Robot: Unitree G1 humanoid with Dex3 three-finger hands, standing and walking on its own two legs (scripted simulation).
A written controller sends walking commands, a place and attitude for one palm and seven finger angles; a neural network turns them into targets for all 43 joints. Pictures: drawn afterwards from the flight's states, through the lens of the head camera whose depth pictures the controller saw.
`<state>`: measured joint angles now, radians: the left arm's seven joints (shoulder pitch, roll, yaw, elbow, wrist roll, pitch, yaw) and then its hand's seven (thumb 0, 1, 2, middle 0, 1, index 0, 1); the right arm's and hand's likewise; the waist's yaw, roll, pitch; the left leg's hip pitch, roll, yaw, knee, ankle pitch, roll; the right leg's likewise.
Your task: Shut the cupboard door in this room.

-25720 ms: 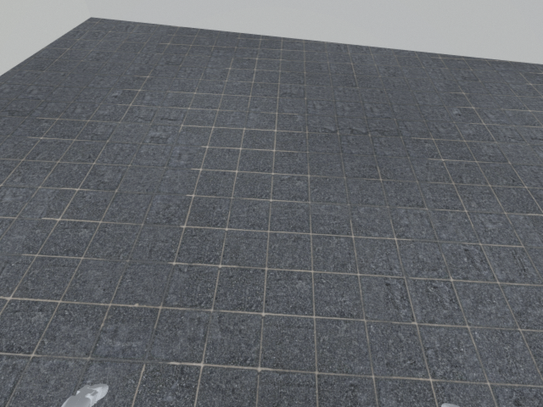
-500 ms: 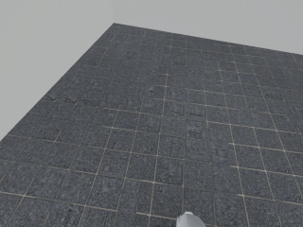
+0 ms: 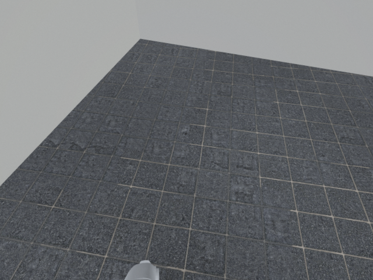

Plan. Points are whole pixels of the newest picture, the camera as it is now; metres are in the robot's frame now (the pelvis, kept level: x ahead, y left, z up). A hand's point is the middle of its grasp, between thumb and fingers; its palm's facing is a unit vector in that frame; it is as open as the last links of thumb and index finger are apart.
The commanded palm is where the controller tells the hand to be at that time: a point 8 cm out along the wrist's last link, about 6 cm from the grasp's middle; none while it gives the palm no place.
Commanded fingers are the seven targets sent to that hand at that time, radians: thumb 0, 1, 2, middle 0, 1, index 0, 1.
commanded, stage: walk around to get in front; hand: left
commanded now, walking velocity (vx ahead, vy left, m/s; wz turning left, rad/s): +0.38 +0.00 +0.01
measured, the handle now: out of the picture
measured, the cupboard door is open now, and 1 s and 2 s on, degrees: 92 92 92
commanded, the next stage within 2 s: walk to a spot facing it in 1.12 s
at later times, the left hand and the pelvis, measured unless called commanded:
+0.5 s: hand (114, 219) +0.30 +0.23 -0.16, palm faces -0.03 -0.98 -0.18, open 7.4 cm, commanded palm none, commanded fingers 0.00 0.90 0.90 -0.20 -0.30 -0.20 -0.30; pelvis +0.21 +0.05 +0.00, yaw -3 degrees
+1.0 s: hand (151, 178) +0.44 +0.15 -0.16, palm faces +0.00 -0.97 -0.24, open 7.2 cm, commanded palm none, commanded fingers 0.00 0.90 0.90 -0.20 -0.30 -0.20 -0.30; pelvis +0.41 -0.04 +0.00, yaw -3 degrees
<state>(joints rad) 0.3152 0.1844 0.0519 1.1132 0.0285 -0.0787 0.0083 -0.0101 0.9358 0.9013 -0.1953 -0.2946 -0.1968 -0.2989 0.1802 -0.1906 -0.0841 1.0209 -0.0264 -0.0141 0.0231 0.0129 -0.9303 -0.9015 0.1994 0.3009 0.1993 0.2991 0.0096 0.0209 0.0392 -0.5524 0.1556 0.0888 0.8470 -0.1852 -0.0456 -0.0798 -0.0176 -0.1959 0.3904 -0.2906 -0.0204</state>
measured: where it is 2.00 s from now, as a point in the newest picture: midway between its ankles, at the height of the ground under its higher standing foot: (196, 209)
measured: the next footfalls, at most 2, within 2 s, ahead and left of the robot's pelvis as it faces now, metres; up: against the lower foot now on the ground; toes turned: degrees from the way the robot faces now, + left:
left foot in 0.12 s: +0.20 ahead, +0.14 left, +0.00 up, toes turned +10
right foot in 0.68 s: +0.43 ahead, -0.12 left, +0.00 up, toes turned -15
